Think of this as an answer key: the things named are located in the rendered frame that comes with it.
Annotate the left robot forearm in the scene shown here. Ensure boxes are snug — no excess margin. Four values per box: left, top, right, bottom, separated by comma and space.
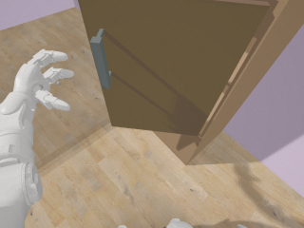
0, 91, 37, 168

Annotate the robot right shin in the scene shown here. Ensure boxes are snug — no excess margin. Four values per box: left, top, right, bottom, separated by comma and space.
168, 218, 180, 225

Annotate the cupboard door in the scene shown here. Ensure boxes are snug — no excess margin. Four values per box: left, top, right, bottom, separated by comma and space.
78, 0, 270, 136

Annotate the robot left hand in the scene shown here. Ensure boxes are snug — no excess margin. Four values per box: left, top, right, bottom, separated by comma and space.
13, 48, 75, 111

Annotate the left robot upper arm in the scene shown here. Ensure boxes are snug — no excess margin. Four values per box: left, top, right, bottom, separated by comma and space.
0, 162, 43, 228

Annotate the handle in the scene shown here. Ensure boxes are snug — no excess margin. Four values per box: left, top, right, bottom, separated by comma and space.
89, 28, 112, 89

